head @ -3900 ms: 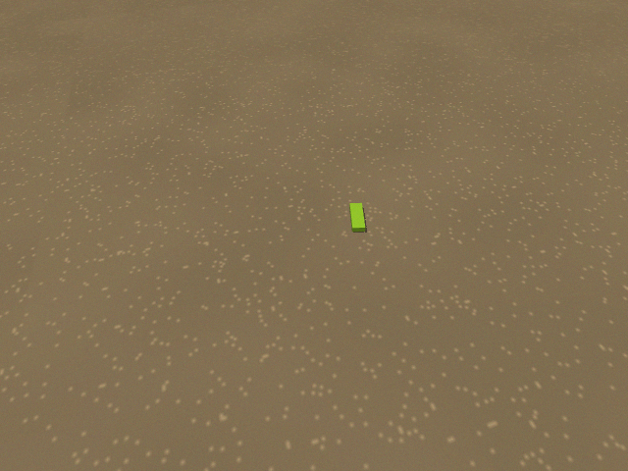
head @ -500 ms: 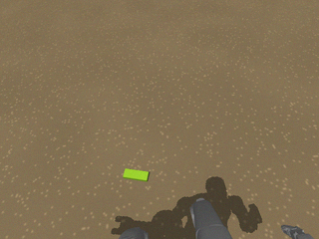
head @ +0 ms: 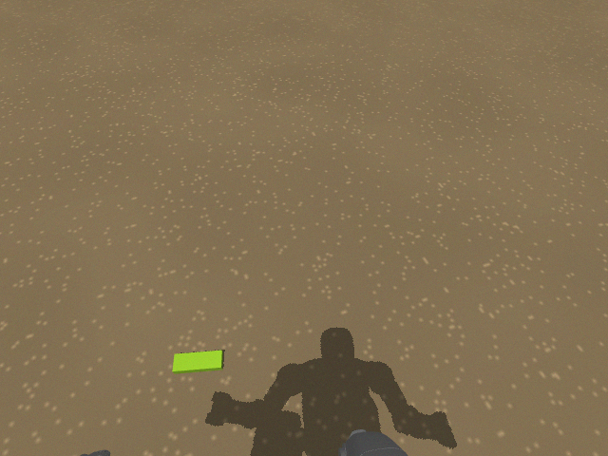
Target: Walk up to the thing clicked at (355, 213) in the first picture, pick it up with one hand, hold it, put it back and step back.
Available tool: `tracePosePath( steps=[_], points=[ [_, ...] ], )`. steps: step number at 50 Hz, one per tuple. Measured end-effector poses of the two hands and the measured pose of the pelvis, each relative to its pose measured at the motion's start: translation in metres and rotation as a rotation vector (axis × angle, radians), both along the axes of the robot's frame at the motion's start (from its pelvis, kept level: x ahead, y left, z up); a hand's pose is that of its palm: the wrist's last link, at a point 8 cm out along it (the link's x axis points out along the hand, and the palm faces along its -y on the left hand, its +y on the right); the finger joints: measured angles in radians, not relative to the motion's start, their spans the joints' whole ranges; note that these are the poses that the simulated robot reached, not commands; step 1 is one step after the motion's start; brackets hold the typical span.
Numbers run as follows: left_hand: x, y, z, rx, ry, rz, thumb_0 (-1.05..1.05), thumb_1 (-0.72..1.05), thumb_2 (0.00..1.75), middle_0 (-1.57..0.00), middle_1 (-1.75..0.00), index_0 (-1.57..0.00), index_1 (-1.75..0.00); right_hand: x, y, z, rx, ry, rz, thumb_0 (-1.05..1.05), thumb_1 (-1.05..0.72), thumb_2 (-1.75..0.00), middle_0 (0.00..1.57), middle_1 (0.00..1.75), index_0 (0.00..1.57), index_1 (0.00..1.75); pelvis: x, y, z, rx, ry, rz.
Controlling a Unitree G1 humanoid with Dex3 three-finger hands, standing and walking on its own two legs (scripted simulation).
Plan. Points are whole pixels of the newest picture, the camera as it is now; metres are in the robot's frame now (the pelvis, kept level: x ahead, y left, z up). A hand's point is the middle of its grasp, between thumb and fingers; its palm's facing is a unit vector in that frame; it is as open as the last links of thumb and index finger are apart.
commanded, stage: walk up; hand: left
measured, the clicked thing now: (198, 361) +0.51 +0.29 -0.75
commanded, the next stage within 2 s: stand in 1.40 s
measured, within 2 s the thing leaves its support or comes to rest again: neither
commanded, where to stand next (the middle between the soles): +0.12 +0.00 m, yaw +1 degrees
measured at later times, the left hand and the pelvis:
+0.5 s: hand out of the picture +0.15 +0.22 -0.15, palm faces -0.03 -0.93 -0.36, open 7.4 cm; pelvis +0.02 -0.03 +0.00, yaw -1 degrees
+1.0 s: hand out of the picture +0.13 +0.24 -0.14, palm faces +0.01 -0.94 -0.34, open 7.4 cm; pelvis +0.03 -0.01 +0.01, yaw +0 degrees
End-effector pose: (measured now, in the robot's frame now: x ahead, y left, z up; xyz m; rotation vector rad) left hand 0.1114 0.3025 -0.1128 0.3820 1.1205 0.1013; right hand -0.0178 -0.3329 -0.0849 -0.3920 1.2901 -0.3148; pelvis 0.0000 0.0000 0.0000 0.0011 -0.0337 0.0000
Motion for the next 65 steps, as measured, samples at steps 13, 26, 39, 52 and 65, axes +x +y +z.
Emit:
tracePosePath(
  steps=[13,26,39,52,65],
  points=[
    [0.031,-0.042,0.019,0.079,-0.06,0.004,0.01,0.9,0.9,-0.21,-0.3,-0.2,-0.3,0.066,-0.004,-0.058,0.158,-0.065,0.004,0.01,-0.9,-0.9,0.2,0.3,0.21,0.3,0.014,-0.034,-0.009,0.006,-0.001,-0.052],
    [0.031,-0.039,0.004,0.005,-0.015,0.085,0.01,0.9,0.9,-0.21,-0.3,-0.2,-0.3,0.085,0.001,-0.04,0.125,-0.02,0.042,0.01,-0.9,-0.9,0.2,0.3,0.21,0.3,0.023,-0.027,-0.001,0.015,0.014,-0.023],
    [0.018,-0.027,0.006,-0.018,0.033,0.127,0.01,0.9,0.9,-0.21,-0.3,-0.2,-0.3,0.124,0.012,-0.022,0.111,-0.083,0.074,0.01,-0.9,-0.9,0.2,0.3,0.21,0.3,0.025,-0.017,0.01,0.001,0.005,-0.013],
    [0.003,-0.012,0.011,-0.006,0.054,0.154,0.01,0.9,0.9,-0.21,-0.3,-0.2,-0.3,0.133,0.033,-0.022,0.145,-0.09,0.09,0.01,-0.9,-0.9,0.2,0.3,0.21,0.3,0.026,-0.009,0.014,-0.003,0.002,-0.006],
    [-0.004,-0.013,0.007,-0.011,0.09,0.162,0.01,0.9,0.9,-0.21,-0.3,-0.2,-0.3,0.125,0.033,-0.024,0.142,-0.048,0.07,0.01,-0.9,-0.9,0.2,0.3,0.21,0.3,0.031,-0.007,0.015,-0.004,0.007,0.002]
  ],
)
